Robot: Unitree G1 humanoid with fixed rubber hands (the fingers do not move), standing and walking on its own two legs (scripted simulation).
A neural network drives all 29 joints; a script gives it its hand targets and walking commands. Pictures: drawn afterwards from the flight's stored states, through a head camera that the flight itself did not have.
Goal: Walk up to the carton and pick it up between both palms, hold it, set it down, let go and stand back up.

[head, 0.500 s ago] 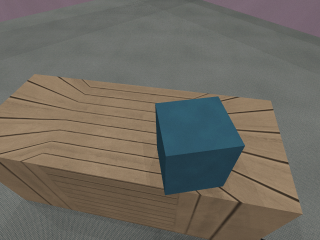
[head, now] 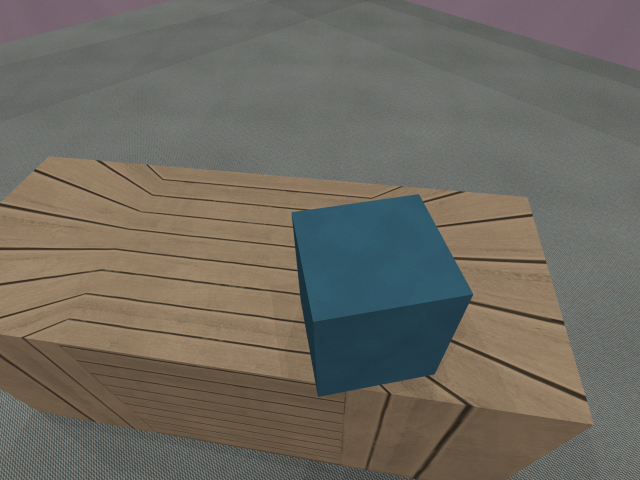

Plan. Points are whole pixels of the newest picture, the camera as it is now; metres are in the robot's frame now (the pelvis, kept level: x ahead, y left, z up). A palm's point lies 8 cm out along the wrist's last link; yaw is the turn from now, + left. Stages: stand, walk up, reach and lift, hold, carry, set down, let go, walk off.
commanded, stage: walk up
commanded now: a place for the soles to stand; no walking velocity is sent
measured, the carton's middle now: (367, 298) +0.42 -0.03 -0.07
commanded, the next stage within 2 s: reach and lift in 0.22 s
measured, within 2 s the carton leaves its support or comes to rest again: neither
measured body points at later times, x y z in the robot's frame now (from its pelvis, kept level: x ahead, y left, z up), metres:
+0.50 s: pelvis -0.02 -0.01 -0.01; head +0.01 +0.00 +0.44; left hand +0.17 +0.24 -0.09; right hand +0.15 -0.25 -0.11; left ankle -0.01 +0.13 -0.74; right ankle +0.03 -0.09 -0.74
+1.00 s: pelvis +0.01 -0.01 +0.00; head +0.02 -0.01 +0.45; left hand +0.17 +0.21 -0.07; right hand +0.17 -0.25 -0.09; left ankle -0.01 +0.13 -0.74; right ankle +0.03 -0.09 -0.74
